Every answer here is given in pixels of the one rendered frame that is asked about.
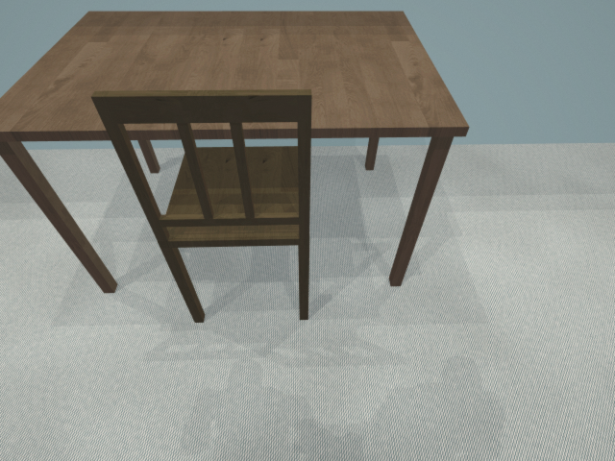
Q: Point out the chair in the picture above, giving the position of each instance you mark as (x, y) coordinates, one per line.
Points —
(223, 196)

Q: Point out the table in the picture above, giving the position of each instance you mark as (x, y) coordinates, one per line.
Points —
(369, 75)

